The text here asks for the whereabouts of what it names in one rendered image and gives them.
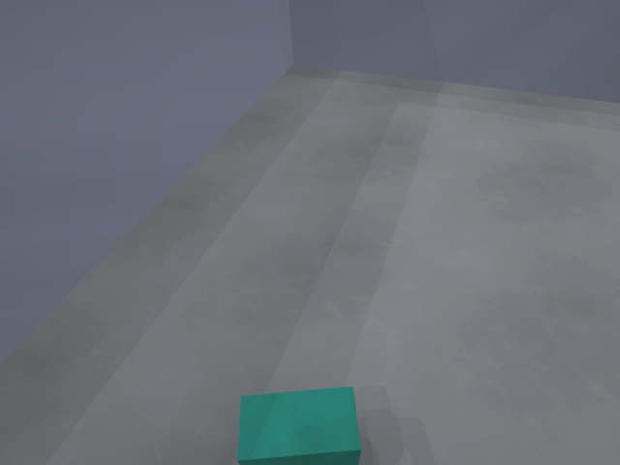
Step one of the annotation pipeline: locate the carton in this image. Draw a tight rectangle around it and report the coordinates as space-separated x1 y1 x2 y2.
237 387 361 465

